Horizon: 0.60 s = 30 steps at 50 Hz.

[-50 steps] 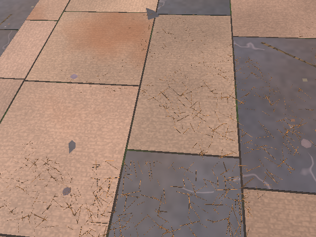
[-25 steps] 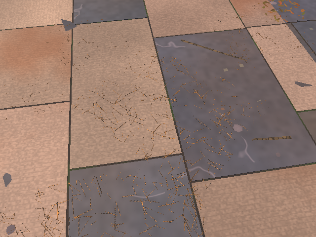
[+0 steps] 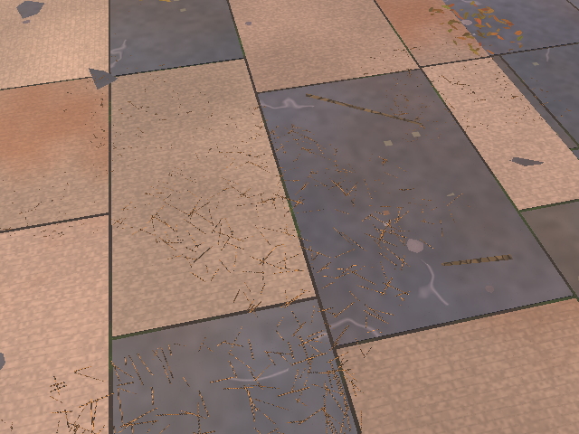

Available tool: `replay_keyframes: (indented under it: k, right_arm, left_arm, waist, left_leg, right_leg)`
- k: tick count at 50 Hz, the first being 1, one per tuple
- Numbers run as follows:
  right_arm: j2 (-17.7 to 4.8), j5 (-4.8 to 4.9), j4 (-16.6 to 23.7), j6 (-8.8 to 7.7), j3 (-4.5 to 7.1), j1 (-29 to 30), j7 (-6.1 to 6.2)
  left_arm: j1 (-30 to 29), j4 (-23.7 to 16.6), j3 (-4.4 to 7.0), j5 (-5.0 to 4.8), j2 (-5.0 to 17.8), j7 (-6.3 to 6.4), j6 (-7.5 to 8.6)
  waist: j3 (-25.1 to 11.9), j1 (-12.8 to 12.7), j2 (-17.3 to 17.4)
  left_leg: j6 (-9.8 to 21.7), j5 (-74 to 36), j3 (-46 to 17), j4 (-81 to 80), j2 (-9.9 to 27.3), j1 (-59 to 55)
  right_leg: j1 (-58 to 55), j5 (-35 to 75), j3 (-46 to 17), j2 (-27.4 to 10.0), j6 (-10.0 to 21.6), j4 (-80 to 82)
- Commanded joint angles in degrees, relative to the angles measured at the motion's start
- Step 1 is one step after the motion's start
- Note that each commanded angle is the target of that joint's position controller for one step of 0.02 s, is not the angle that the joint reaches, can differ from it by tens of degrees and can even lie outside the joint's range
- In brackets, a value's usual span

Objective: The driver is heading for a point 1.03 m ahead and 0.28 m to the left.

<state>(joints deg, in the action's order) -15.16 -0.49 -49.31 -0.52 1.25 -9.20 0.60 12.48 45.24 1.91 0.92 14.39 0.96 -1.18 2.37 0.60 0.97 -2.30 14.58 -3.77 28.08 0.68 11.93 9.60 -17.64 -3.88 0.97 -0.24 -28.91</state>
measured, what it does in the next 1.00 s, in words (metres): walks ahead, turning left: left foot, then right foot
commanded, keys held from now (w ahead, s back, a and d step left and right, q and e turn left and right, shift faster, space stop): q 0.04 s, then w+q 0.70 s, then w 0.20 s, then w+e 0.06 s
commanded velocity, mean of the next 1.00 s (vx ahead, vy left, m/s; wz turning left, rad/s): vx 0.36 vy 0.00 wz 0.40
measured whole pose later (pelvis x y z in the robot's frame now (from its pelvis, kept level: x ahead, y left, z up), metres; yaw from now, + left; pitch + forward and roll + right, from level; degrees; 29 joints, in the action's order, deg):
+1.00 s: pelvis +0.38 +0.16 +0.00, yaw +28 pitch +1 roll -2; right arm -16.6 0.9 -44.8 -3.0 2.4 -18.0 0.7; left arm 11.3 42.9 3.3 0.2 15.6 -1.7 6.2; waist 2.6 0.5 1.8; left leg 1.7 21.8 -5.1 67.9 -0.3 22.1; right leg 17.1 -8.3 1.2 4.1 2.7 -23.9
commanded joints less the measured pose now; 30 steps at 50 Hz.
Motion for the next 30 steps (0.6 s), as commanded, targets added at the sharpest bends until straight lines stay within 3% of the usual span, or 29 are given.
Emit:
replay_keyframes:
  k: [1,3,4,5,6,7,8,10,12,14,15,16,17,18,19,20,21,22,23,25,28,30]
  right_arm:
    - [-7.34,0.62,2.59,-0.12,1.78,2.36,0.57]
    - [-7.33,1.1,2.96,0.1,1.89,2.99,0.73]
    - [-6.77,1.5,3.39,0.17,1.86,3.56,0.73]
    - [-6.92,1.93,4.25,-0.01,2.05,4.64,0.55]
    - [-7.7,2.23,5.94,-0.46,2.3,7.39,0.21]
    - [-7.72,2.81,6.76,-0.88,2.66,7.9,-0.1]
    - [-7.45,3.08,6.37,-1.14,2.83,6.12,-0.39]
    - [-6.94,2.46,5.76,-1.54,2.67,4.86,-1.24]
    - [-5.62,1.98,5.47,-1.77,2.02,4.04,-2.37]
    - [-6.05,2.09,4.8,-1.68,2.01,1.47,-3.26]
    - [-6.28,2.2,3.9,-1.55,2.24,-1.67,-3.42]
    - [-7.0,2.12,2.51,-1.29,2.78,-5.59,-3.34]
    - [-9.19,2.35,0.83,-1.06,4.08,-11.51,-2.96]
    - [-13.53,2.93,-0.12,-1.09,5.75,-18.09,-2.25]
    - [-21.43,2.08,2.14,-2.4,6.42,-19.45,-2.26]
    - [-17.52,1.09,3.48,-3.74,5.39,-16.57,-2.77]
    - [-13.93,0.96,4.17,-4.67,4.35,-13.54,-2.82]
    - [-11.65,1.1,4.92,-4.91,3.65,-10.66,-2.75]
    - [-10.63,1.02,5.74,-4.67,3.22,-8.36,-2.47]
    - [-9.96,0.54,6.55,-4.34,2.88,-8.17,-1.64]
    - [-10.7,1.21,6.23,-4.19,3.27,-11.42,-0.28]
    - [-10.52,1.44,5.86,-3.81,3.37,-12.88,0.44]
  left_arm:
    - [-0.04,-2.69,2.04,-0.02,8.71,0.7,1.19]
    - [1.97,-2.41,2.69,-0.21,10.36,1.47,0.97]
    - [3.2,-2.37,3.1,-0.46,11.38,1.82,0.77]
    - [3.88,-2.59,3.62,-0.8,12.8,2.18,0.7]
    - [5.46,-2.67,3.84,-0.72,13.34,2.46,1.15]
    - [5.85,-2.52,3.67,-0.35,12.67,2.59,2.09]
    - [4.52,-2.73,3.45,-0.89,11.47,2.57,2.99]
    - [1.89,-3.32,3.51,-1.96,10.78,2.33,3.8]
    - [-0.4,-3.88,4.0,-1.77,11.9,1.67,3.93]
    - [-0.62,-3.95,4.55,-2.1,12.92,0.71,3.89]
    - [-1.03,-3.89,4.63,-2.55,12.95,0.34,3.71]
    - [-0.79,-3.86,4.47,-2.61,12.35,0.05,3.62]
    - [0.2,-3.82,3.78,-1.94,10.38,-0.18,3.7]
    - [-0.84,-5.05,2.55,-0.47,6.72,-0.37,4.03]
    - [-2.93,-10.5,1.1,0.05,2.18,-0.31,5.45]
    - [-4.13,-10.41,2.06,-3.33,7.0,-0.53,6.89]
    - [-6.15,-10.48,2.75,-4.55,10.11,-0.9,7.81]
    - [-5.04,-9.29,2.97,-3.28,10.49,-0.79,8.24]
    - [-4.41,-8.29,3.19,-1.42,10.3,-0.6,8.4]
    - [-4.42,-7.82,3.53,-0.4,9.98,-1.17,8.04]
    - [-8.16,-9.03,3.17,-0.38,7.91,-1.25,7.45]
    - [-12.14,-10.45,2.58,-0.61,6.14,-1.5,7.52]
  waist:
    - [-0.35,-0.77,-4.59]
    - [-1.63,-1.76,-6.23]
    - [-1.07,-2.78,-8.8]
    - [0.65,-3.82,-12.07]
    - [3.93,-5.44,-13.04]
    - [6.32,-5.02,-11.56]
    - [6.92,-3.59,-9.6]
    - [4.96,-2.82,-7.34]
    - [2.26,-2.22,-7.01]
    - [0.23,-1.29,-7.38]
    - [-0.38,0.45,-6.73]
    - [-1.29,2.13,-5.31]
    - [-3.35,4.51,-2.1]
    - [-3.96,7.41,8.94]
    - [-6.84,5.26,21.76]
    - [-6.03,5.38,10.89]
    - [-0.79,4.25,6.79]
    - [1.03,2.55,3.28]
    - [1.76,1.45,2.68]
    - [0.93,0.63,4.67]
    - [0.73,1.24,2.52]
    - [1.18,2.19,2.94]
  left_leg:
    - [1.17,-8.29,-0.63,-0.88,0.31,2.09]
    - [0.99,-3.24,0.39,2.93,-1.53,5.32]
    - [0.94,4.24,2.42,7.36,-3.11,9.3]
    - [1.45,11.49,4.17,14.72,-3.03,14.53]
    - [2.31,16.1,2.45,23.55,-0.14,21.09]
    - [3.36,17.98,-0.44,29.89,2.14,26.97]
    - [3.93,16.81,-1.94,30.68,3.71,30.29]
    - [4.12,12.64,-0.29,25.51,5.49,28.86]
    - [3.81,8.31,3.54,18.86,5.23,19.09]
    - [3.44,3.63,7.26,12.85,2.87,9.12]
    - [3.47,0.02,9.22,9.28,1.42,3.9]
    - [3.84,-0.23,11.29,7.66,-0.87,-2.18]
    - [5.14,1.73,11.25,6.58,-2.93,-9.64]
    - [8.95,6.63,-1.61,-0.74,3.3,-16.12]
    - [20.92,19.66,-40.45,-14.93,17.95,-22.09]
    - [23.87,31.67,-48.14,-21.8,22.03,-20.5]
    - [21.54,30.12,-42.22,-20.69,21.0,-16.52]
    - [18.91,22.51,-34.52,-18.73,17.99,-13.29]
    - [17.01,14.28,-27.84,-17.92,14.91,-10.11]
    - [15.34,3.54,-19.78,-18.89,10.56,-7.79]
    - [15.25,-10.8,-14.14,-18.57,8.69,-8.7]
    - [14.1,-14.1,-11.41,-17.84,6.87,-6.98]
  right_leg:
    - [1.11,8.21,-3.31,-3.86,1.51,6.19]
    - [-0.57,1.42,-5.27,-6.14,3.47,8.21]
    - [-1.55,-9.63,-9.12,-9.1,5.84,11.29]
    - [-1.54,-20.4,-15.48,-14.49,9.54,15.15]
    - [-0.73,-25.18,-22.23,-20.07,13.17,19.34]
    - [-1.69,-24.45,-25.54,-23.09,15.06,20.98]
    - [-4.37,-22.29,-23.91,-23.11,14.7,21.17]
    - [-7.87,-13.91,-15.46,-20.46,11.82,21.2]
    - [-4.39,-4.61,-5.94,-16.67,9.55,20.24]
    - [-0.17,-2.44,-0.12,-14.66,8.87,18.09]
    - [2.42,-4.23,1.82,-14.39,8.4,15.31]
    - [5.89,-5.17,3.66,-13.7,7.67,10.95]
    - [9.33,-1.97,6.38,-11.87,6.25,1.52]
    - [17.43,-2.7,12.07,-7.77,2.11,-19.2]
    - [35.37,-18.84,6.44,2.52,-1.27,-38.01]
    - [41.15,-15.79,-1.6,-0.41,0.18,-44.56]
    - [42.72,-9.78,-1.86,-3.48,2.32,-43.62]
    - [40.18,-4.43,-1.5,-5.66,2.9,-40.35]
    - [36.87,-0.2,-1.61,-6.97,2.62,-35.31]
    - [31.28,6.39,-0.52,-6.45,1.34,-29.16]
    - [31.58,13.77,0.86,-4.13,-1.34,-19.64]
    - [29.42,18.91,1.36,-2.48,-2.46,-11.41]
